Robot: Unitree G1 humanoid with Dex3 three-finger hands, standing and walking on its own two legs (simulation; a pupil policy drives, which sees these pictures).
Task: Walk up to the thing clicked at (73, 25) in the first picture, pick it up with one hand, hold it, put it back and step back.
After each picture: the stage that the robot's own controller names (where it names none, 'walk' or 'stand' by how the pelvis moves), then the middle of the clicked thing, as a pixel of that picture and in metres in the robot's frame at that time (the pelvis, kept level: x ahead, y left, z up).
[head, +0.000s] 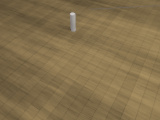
stand; (72, 22) +1.81 +0.16 -0.65
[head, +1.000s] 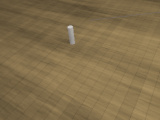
walk; (71, 35) +1.67 +0.31 -0.65
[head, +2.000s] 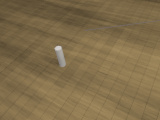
walk; (60, 56) +1.13 +0.35 -0.65
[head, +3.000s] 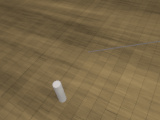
walk; (59, 92) +0.72 +0.30 -0.65
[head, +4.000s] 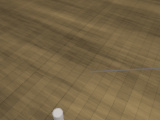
stand; out of the picture +0.50 +0.19 -0.63
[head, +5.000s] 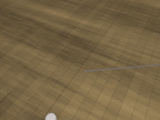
stand; out of the picture +0.45 +0.22 -0.65
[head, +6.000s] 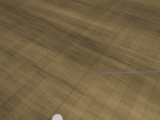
stand; out of the picture +0.44 +0.19 -0.64
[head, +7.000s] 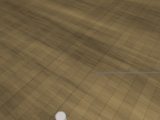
stand; out of the picture +0.46 +0.18 -0.65
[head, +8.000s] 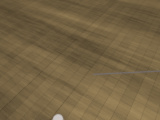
stand; out of the picture +0.46 +0.20 -0.66
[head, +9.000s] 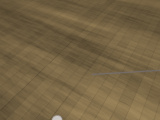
stand; out of the picture +0.44 +0.20 -0.66
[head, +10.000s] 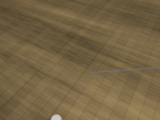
go down; out of the picture +0.44 +0.21 -0.66
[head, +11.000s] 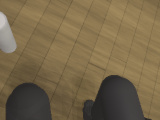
go down; (2, 35) +0.52 +0.26 -0.25
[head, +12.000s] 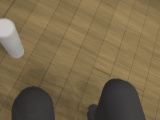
approach; (11, 41) +0.52 +0.25 -0.26
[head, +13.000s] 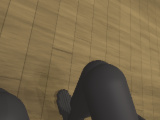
close in; out of the picture +0.50 +0.30 -0.17
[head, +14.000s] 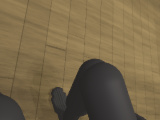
close; out of the picture +0.50 +0.31 -0.17
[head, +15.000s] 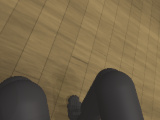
lift; out of the picture +0.40 +0.28 -0.15
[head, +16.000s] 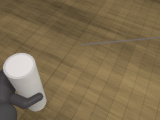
lift; (30, 87) +0.33 +0.18 +0.03
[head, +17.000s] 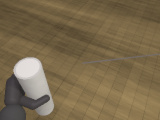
hold; (37, 90) +0.33 +0.16 +0.03
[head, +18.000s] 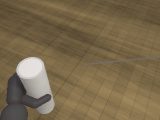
hold; (39, 90) +0.33 +0.16 +0.03
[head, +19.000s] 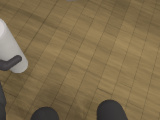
crouch; (8, 51) +0.45 +0.22 -0.04
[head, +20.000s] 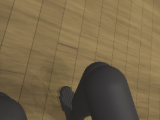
lower; out of the picture +0.50 +0.27 -0.17
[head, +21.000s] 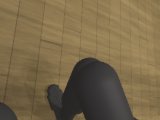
lower; out of the picture +0.50 +0.30 -0.18
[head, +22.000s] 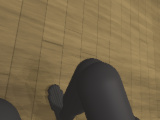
lower; out of the picture +0.49 +0.30 -0.18
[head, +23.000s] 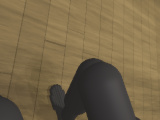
lower; out of the picture +0.49 +0.31 -0.18
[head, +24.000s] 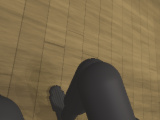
loosen; out of the picture +0.49 +0.29 -0.18
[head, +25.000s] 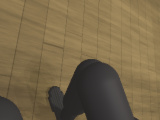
withdraw; out of the picture +0.49 +0.29 -0.18
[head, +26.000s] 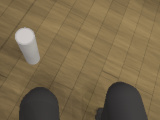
walk; (29, 49) +0.51 +0.22 -0.26
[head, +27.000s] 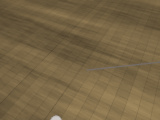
stand; out of the picture +0.44 +0.18 -0.59
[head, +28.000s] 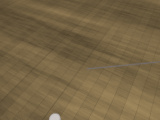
stand; out of the picture +0.44 +0.19 -0.60
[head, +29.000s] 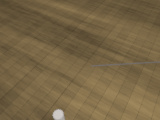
stand; out of the picture +0.44 +0.18 -0.62
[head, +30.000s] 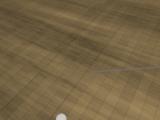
walk; out of the picture +0.46 +0.19 -0.65
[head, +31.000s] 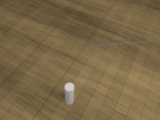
walk; (69, 94) +0.58 +0.08 -0.63
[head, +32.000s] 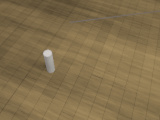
walk; (49, 62) +0.82 +0.28 -0.63
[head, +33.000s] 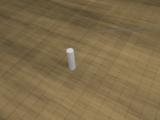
stand; (71, 59) +1.09 +0.21 -0.64
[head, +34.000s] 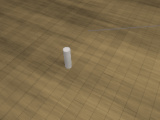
stand; (67, 58) +1.09 +0.19 -0.65
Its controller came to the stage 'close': yes
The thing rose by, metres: 0.68
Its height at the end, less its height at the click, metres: +0.00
